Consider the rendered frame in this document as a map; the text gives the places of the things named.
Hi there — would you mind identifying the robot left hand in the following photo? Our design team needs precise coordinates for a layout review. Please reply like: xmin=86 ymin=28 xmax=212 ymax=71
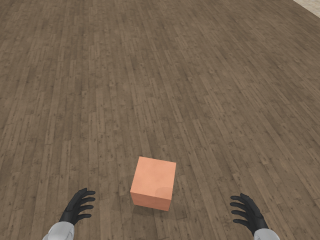
xmin=59 ymin=188 xmax=96 ymax=226

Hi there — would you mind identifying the robot left forearm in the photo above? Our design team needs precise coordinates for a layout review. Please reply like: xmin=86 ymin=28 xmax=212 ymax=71
xmin=42 ymin=221 xmax=75 ymax=240

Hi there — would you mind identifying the robot right forearm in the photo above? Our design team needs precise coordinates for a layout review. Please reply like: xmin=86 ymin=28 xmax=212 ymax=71
xmin=253 ymin=228 xmax=280 ymax=240

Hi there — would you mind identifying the carton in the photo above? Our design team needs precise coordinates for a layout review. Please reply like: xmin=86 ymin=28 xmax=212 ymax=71
xmin=130 ymin=156 xmax=176 ymax=211

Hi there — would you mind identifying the robot right hand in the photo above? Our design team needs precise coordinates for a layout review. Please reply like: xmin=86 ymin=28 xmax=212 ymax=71
xmin=230 ymin=193 xmax=269 ymax=237

